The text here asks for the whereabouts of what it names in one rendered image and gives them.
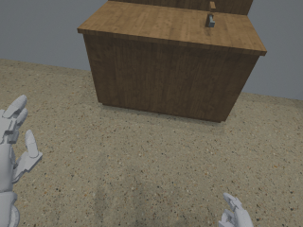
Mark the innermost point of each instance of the tap lever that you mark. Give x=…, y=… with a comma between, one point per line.
x=211, y=22

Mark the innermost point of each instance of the counter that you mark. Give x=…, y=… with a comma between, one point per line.
x=162, y=57

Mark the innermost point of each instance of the left robot forearm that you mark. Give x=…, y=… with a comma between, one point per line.
x=9, y=213

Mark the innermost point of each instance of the right robot hand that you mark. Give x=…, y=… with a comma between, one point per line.
x=240, y=218

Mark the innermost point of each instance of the left robot hand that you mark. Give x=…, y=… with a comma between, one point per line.
x=10, y=122

